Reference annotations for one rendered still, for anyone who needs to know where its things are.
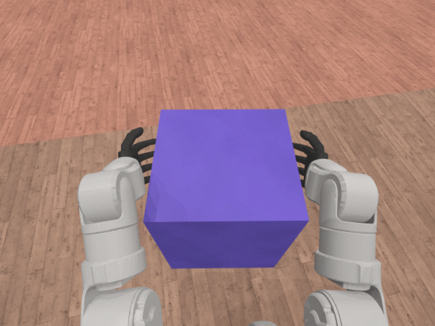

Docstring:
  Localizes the left robot upper arm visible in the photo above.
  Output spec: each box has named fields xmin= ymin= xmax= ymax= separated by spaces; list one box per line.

xmin=82 ymin=287 xmax=163 ymax=326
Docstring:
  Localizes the right robot hand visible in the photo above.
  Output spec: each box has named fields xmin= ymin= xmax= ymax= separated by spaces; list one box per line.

xmin=292 ymin=130 xmax=328 ymax=188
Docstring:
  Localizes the robot left forearm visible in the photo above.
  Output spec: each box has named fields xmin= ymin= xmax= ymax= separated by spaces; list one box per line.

xmin=77 ymin=157 xmax=147 ymax=326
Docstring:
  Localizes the carton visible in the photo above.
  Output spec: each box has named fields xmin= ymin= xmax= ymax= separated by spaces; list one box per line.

xmin=143 ymin=109 xmax=309 ymax=269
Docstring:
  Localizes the robot right forearm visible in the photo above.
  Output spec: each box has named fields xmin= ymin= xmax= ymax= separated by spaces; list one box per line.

xmin=304 ymin=159 xmax=389 ymax=326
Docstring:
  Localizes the right robot upper arm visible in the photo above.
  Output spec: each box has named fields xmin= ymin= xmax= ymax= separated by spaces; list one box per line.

xmin=304 ymin=289 xmax=387 ymax=326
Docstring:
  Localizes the left robot hand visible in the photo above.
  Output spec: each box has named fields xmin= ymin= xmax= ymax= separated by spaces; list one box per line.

xmin=118 ymin=127 xmax=156 ymax=184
